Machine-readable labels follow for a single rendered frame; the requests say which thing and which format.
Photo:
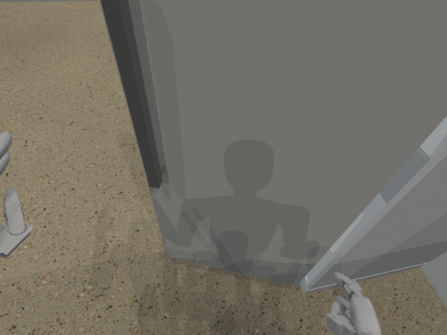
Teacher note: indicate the handle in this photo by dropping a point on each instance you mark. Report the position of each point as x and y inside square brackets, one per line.
[118, 18]

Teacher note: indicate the fridge door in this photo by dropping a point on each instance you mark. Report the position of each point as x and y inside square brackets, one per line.
[279, 121]

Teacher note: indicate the right robot hand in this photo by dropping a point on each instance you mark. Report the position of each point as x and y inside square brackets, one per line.
[360, 317]

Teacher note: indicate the left robot hand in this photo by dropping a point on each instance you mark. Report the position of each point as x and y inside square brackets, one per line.
[16, 231]

